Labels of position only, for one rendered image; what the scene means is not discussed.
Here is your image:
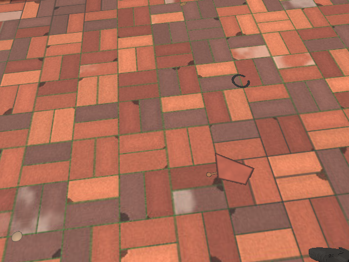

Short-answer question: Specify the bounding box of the robot right hand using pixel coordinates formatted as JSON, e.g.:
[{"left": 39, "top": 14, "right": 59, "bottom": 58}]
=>
[{"left": 309, "top": 247, "right": 349, "bottom": 262}]

